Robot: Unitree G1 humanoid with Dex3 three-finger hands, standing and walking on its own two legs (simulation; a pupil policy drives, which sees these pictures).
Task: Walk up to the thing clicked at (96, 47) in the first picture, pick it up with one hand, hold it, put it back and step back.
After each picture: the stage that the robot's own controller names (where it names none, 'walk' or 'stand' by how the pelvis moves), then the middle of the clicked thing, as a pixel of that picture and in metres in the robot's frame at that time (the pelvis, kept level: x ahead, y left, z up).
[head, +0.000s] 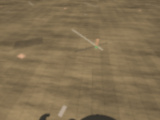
stand; (96, 44) +1.76 -0.16 -0.65
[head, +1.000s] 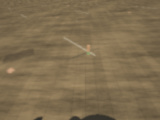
walk; (88, 50) +1.62 +0.17 -0.63
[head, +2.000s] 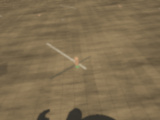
walk; (76, 63) +1.03 +0.30 -0.65
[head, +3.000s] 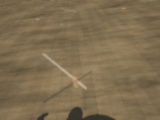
walk; (75, 82) +0.64 +0.27 -0.65
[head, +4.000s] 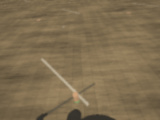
walk; (76, 98) +0.42 +0.20 -0.65
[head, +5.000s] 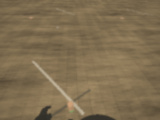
stand; (71, 107) +0.32 +0.18 -0.65
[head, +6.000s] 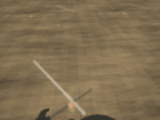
stand; (72, 107) +0.29 +0.18 -0.65
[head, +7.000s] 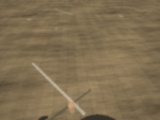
stand; (71, 108) +0.30 +0.19 -0.65
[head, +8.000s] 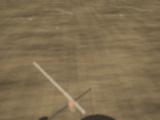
stand; (72, 106) +0.32 +0.19 -0.66
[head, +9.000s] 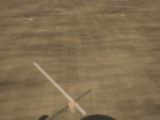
stand; (72, 107) +0.31 +0.19 -0.66
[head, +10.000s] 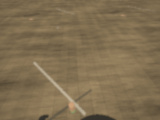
go down; (72, 107) +0.30 +0.19 -0.66
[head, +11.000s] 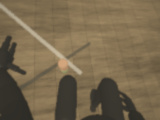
go down; (63, 66) +0.40 +0.19 -0.28
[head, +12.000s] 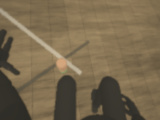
approach; (62, 66) +0.39 +0.19 -0.25
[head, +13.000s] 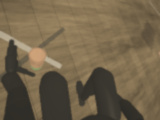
close in; (37, 61) +0.40 +0.23 -0.16
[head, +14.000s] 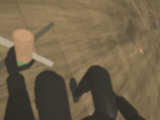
close; (24, 52) +0.43 +0.25 -0.16
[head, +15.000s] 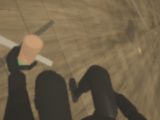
lift; (28, 55) +0.41 +0.24 -0.16
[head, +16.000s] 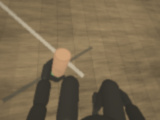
lift; (59, 67) +0.33 +0.22 +0.00
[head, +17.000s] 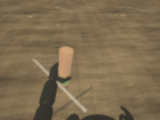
hold; (64, 68) +0.33 +0.16 +0.13
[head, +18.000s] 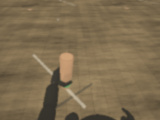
hold; (66, 73) +0.33 +0.16 +0.08
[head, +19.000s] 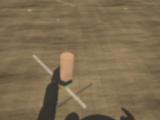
hold; (66, 72) +0.33 +0.16 +0.08
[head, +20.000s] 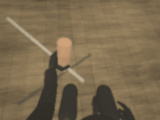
crouch; (63, 57) +0.43 +0.17 +0.00
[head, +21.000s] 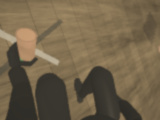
lower; (27, 51) +0.43 +0.25 -0.16
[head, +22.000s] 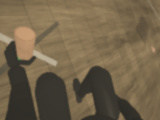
lower; (25, 50) +0.44 +0.26 -0.14
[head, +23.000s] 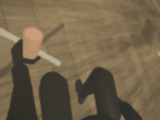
lower; (31, 49) +0.44 +0.26 -0.13
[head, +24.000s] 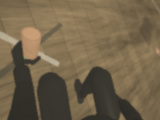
lower; (31, 49) +0.44 +0.25 -0.14
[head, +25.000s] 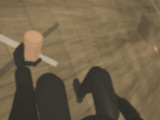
loosen; (32, 52) +0.44 +0.23 -0.14
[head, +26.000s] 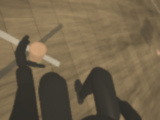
withdraw; (36, 55) +0.42 +0.23 -0.17
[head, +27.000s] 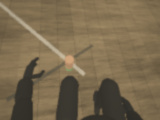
walk; (69, 64) +0.45 +0.17 -0.26
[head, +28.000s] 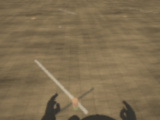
stand; (75, 103) +0.36 +0.14 -0.59
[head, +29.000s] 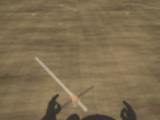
stand; (75, 101) +0.36 +0.14 -0.60
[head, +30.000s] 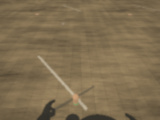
stand; (75, 100) +0.38 +0.14 -0.62
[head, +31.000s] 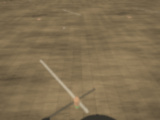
walk; (76, 102) +0.38 +0.15 -0.66
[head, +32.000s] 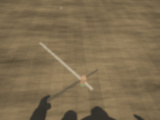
walk; (82, 81) +0.53 +0.04 -0.63
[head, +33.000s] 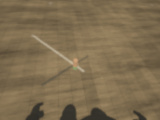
walk; (75, 64) +0.80 +0.18 -0.64
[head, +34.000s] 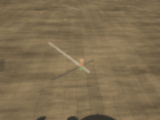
stand; (81, 64) +1.03 +0.15 -0.64
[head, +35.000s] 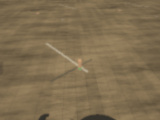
stand; (79, 65) +1.02 +0.17 -0.66
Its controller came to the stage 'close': yes
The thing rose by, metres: 0.73
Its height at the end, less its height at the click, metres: +0.00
